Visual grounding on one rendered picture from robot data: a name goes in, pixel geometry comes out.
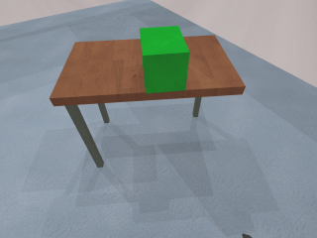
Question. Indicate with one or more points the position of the table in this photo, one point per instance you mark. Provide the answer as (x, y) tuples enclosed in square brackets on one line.
[(99, 72)]

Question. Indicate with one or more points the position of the carton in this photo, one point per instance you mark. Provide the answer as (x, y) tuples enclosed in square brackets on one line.
[(165, 57)]

